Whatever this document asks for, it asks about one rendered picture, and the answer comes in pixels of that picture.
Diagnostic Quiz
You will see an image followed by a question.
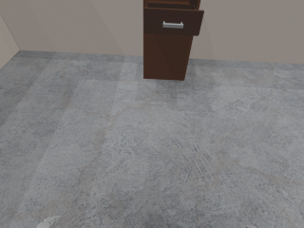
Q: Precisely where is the robot left hand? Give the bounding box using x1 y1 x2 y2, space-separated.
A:
36 216 62 228

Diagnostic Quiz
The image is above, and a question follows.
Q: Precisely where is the cabinet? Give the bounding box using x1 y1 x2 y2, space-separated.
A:
143 0 200 81

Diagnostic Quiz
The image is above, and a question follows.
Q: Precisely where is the drawer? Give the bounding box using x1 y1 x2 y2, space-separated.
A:
143 2 204 36

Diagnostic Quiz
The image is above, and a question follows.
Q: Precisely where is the handle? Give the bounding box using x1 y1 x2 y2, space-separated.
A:
162 21 183 29

